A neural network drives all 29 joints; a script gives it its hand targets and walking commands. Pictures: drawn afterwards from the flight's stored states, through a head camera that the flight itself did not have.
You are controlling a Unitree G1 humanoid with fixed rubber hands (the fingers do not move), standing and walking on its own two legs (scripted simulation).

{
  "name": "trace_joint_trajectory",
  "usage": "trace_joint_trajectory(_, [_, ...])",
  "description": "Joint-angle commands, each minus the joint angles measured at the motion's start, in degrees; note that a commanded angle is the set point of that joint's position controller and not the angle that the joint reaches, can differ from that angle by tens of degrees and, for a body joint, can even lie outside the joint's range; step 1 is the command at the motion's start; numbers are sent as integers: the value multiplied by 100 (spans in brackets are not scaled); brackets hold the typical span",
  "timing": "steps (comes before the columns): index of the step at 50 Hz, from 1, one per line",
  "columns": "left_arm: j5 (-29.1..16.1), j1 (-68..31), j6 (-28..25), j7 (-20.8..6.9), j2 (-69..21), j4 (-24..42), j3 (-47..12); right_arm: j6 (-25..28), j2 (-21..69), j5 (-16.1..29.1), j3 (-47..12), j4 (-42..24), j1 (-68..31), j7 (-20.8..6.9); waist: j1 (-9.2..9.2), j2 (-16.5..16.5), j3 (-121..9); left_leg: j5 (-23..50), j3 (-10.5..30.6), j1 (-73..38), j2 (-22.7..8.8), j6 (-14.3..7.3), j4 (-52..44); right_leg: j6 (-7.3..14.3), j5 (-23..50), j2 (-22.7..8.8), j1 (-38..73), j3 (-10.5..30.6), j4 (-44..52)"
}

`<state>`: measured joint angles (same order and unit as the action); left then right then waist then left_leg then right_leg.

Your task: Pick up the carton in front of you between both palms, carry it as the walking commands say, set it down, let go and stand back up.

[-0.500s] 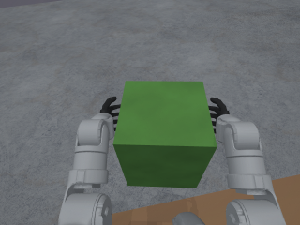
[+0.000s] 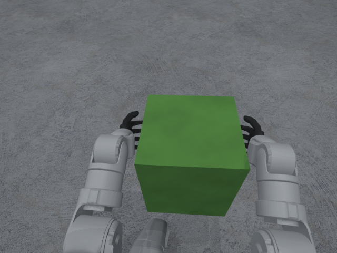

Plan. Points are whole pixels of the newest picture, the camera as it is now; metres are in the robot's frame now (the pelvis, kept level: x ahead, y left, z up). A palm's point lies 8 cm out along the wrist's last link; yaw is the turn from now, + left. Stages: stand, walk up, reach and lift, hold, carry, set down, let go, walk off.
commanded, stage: carry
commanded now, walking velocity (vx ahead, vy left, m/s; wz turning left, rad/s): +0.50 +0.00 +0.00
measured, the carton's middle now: (187, 158) +0.34 +0.04 +0.00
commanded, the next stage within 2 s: none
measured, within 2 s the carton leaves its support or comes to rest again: neither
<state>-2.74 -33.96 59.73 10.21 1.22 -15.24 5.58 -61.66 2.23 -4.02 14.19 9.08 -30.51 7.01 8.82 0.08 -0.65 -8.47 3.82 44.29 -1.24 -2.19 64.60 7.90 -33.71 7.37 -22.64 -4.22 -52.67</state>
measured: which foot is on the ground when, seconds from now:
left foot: up 0.00-0.16, down 0.18-0.60, up 0.62-1.00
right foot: down 0.00-0.20, up 0.22-0.58, down 0.60-1.00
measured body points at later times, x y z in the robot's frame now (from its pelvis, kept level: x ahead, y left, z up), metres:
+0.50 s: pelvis +0.39 +0.04 -0.10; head +0.46 +0.04 +0.34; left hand +0.76 +0.16 -0.05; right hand +0.74 -0.15 -0.04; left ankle +0.31 +0.10 -0.82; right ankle +0.52 -0.10 -0.78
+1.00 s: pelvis +0.72 +0.04 -0.08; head +0.71 +0.03 +0.37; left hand +1.03 +0.20 +0.02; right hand +1.03 -0.10 +0.01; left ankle +0.84 +0.17 -0.80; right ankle +0.62 -0.06 -0.83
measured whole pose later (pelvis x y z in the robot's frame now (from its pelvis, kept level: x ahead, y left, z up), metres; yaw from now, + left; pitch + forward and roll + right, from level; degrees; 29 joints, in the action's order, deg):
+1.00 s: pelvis +0.72 +0.04 -0.08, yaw +2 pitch +5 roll +2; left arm 4.6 -18.0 65.0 5.6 -7.5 7.7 11.2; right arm -65.9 7.9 -5.9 9.9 -10.8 -15.9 7.1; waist 0.9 -0.3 -7.8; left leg -5.3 -8.0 30.1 -2.7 1.1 28.9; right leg 1.0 -16.4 -2.0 -1.5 -6.1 -13.2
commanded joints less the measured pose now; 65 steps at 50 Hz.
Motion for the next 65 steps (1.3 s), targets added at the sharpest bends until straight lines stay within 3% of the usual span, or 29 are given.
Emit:
trace_joint_trajectory(1, [-2765,-4262,-235,-1740,-7107,1252,-3694,371,5545,1635,-3489,-541,-3654,-1074,-35,-37,-2123,2314,-575,-311,256,-33,-2156,470,2747,-882,1550,1893,708])
trace_joint_trajectory(4, [-2634,-3800,-310,-1737,-6905,1209,-3634,369,5399,1657,-3708,-934,-3708,-1005,70,-615,-1883,3171,-928,-1467,339,-137,-3538,338,2515,-696,1189,1325,207])
trace_joint_trajectory(6, [-2501,-3458,-282,-1700,-6700,1133,-3593,305,5218,1680,-3845,-1058,-3680,-967,0,-641,-1784,3601,-927,-2016,236,-218,-4376,187,2684,-694,1472,1119,-369])
trace_joint_trajectory(8, [-2306,-3211,-246,-1641,-6476,967,-3541,211,5013,1755,-3910,-1016,-3493,-988,-622,-448,-1950,3330,-1028,-3372,136,-302,-4888,25,3765,-788,1233,922,-1738])
trace_joint_trajectory(9, [-2169,-3166,-194,-1607,-6302,932,-3456,167,4865,1766,-3874,-889,-3319,-1013,-841,158,-2165,3242,-701,-4489,-183,-320,-4547,-200,2668,-536,288,626,-2990])
trace_joint_trajectory(10, [-2111,-3302,-91,-1580,-6286,914,-3354,141,4721,1803,-3836,-812,-3433,-1016,-942,1118,-2890,6462,789,-6967,-1760,-1130,-2391,-624,-819,-369,-1940,572,-4648])
trace_joint_trajectory(11, [-2069,-3211,23,-1530,-6112,831,-3209,89,4781,1914,-3807,-514,-3111,-1015,-1462,1123,-3681,5648,2207,-8271,-2276,-1860,-2180,-807,-984,-350,-3328,835,-5363])
trace_joint_trajectory(12, [-2045,-3231,71,-1490,-6138,1108,-3207,110,4940,2050,-3869,-588,-3059,-1040,-1596,830,-4009,2879,2963,-7872,-2289,-2179,-2772,-726,-533,-522,-3551,762,-5239])
trace_joint_trajectory(13, [-1973,-3447,61,-1448,-6165,1339,-3226,122,5363,2322,-4095,-909,-3452,-1085,-1470,197,-3804,1590,2944,-7183,-1951,-1974,-3236,-611,-293,-689,-3390,686,-4628])
trace_joint_trajectory(14, [-1879,-3558,25,-1410,-6236,1595,-3186,155,5684,2604,-4324,-1355,-4039,-1128,-1437,-25,-3392,2203,2703,-6696,-1727,-1720,-3231,-570,586,-780,-3480,818,-3913])
trace_joint_trajectory(17, [-1520,-3461,-67,-1269,-6132,1878,-3073,235,6173,3153,-4675,-1741,-4528,-1217,-1247,136,-2955,1768,1992,-5106,-1343,-1355,-3616,-603,802,-921,-2637,687,-2595])
trace_joint_trajectory(20, [-1157,-3019,-149,-1208,-5950,1892,-3106,312,6210,3219,-4786,-1600,-4219,-1314,-1280,636,-2970,3156,1355,-5197,-1127,-1304,-3475,-612,1295,-934,-2717,404,-1412])
trace_joint_trajectory(24, [-1040,-2860,-240,-1217,-5803,2037,-3338,387,6085,3080,-4817,-1402,-3824,-1410,-1364,714,-2679,4151,434,-5034,-709,-928,-3454,-522,2535,-691,-1918,-80,717])
trace_joint_trajectory(27, [-1183,-2909,-194,-1265,-5665,2164,-3535,364,5850,2921,-4800,-1364,-3683,-1391,-1255,767,-2522,4633,-116,-4703,-593,-538,-3403,-499,3358,-321,-381,-593,2301])
trace_joint_trajectory(29, [-1311,-2921,-102,-1321,-5596,2123,-3583,282,5595,2781,-4734,-1323,-3523,-1333,-1000,661,-2942,4339,-596,-4001,-516,-157,-2295,-293,4228,-458,1704,-577,3071])
trace_joint_trajectory(30, [-1357,-2801,-38,-1359,-5530,2041,-3543,232,5442,2694,-4664,-1289,-3547,-1311,-803,209,-3240,2311,-559,-2988,-461,-6,-1446,-87,4816,-1448,3022,565,2787])
trace_joint_trajectory(31, [-1315,-2844,32,-1383,-5270,1890,-3416,129,5503,2656,-4620,-1133,-3473,-1301,-861,-1138,-3875,-1624,-561,-1390,267,312,104,802,6128,-3237,4726,2991,2483])
trace_joint_trajectory(32, [-1376,-2509,105,-1403,-5366,1584,-3398,44,5345,2583,-4458,-1033,-3239,-1287,-654,-1448,-4011,-2271,-373,-534,483,285,1057,1252,4968,-3330,5023,3860,2885])
trace_joint_trajectory(36, [-1838,-3192,291,-1619,-6128,2049,-3586,-77,5753,2335,-4228,-1011,-3313,-1253,-725,-244,-2764,-1248,-305,-491,-164,244,-252,275,4891,-2543,3507,2156,3460])
trace_joint_trajectory(45, [-1766,-1922,647,-2066,-6430,2239,-3538,-293,6030,1650,-4416,-1647,-1950,-1169,-770,-1061,-2029,-14,-1191,-1139,-35,400,-2989,-145,4937,-2043,2912,501,3975])
trace_joint_trajectory(50, [-1350,-866,725,-2050,-6171,2605,-3644,-507,5959,1881,-4787,-2223,-1446,-1440,-721,-1090,-1557,640,-1450,-1725,0,288,-3902,-253,5077,-1971,2797,78,3730])
trace_joint_trajectory(52, [-1215,-614,745,-2028,-6056,2810,-3719,-563,5872,1934,-4793,-2278,-1109,-1555,-830,-776,-1738,546,-1812,-3004,187,205,-4316,-453,5164,-1793,2292,-300,2725])
trace_joint_trajectory(53, [-1161,-392,766,-2016,-5969,2884,-3753,-589,5811,1944,-4792,-2261,-817,-1598,-882,-536,-2017,156,-1663,-4089,27,140,-4176,-584,4729,-1663,1590,-406,2022])
trace_joint_trajectory(54, [-1143,-298,811,-2017,-5945,2915,-3751,-632,5715,1918,-4728,-2229,-582,-1616,-965,378,-2260,-247,-90,-4842,-1129,-39,-4442,-835,3019,-1435,726,-527,662])
trace_joint_trajectory(55, [-1234,-357,885,-2011,-6048,3114,-3870,-609,5685,1860,-4678,-2124,-491,-1651,-1012,1720,-2519,-945,2201,-6106,-2360,-937,-4897,-968,1217,-774,-1159,-365,-715])
trace_joint_trajectory(56, [-1300,-502,887,-2025,-6012,3258,-3928,-592,5812,1954,-4692,-2224,-457,-1673,-1007,1632,-2271,-577,2614,-5866,-2428,-1156,-5132,-799,492,-848,-1851,160,-1530])
trace_joint_trajectory(59, [-1405,-496,777,-2037,-6316,3351,-4047,-535,6088,2138,-4836,-2609,-681,-1714,-963,281,-1983,-60,1114,-4731,-2023,-769,-5244,-621,1191,-1497,-1650,488,-1416])
trace_joint_trajectory(62, [-1345,-87,705,-1992,-6388,3307,-4089,-498,6043,2194,-4913,-2740,-503,-1742,-939,574,-1872,-577,138,-4240,-1680,-543,-5679,-765,1823,-1481,-1247,174,-389])
trace_joint_trajectory(65, [-1237,220,681,-1945,-6283,3270,-4089,-508,5856,2159,-4912,-2759,-242,-1779,-957,579,-1601,-386,-270,-4320,-1563,-581,-5866,-937,2328,-1452,-1415,-94,634])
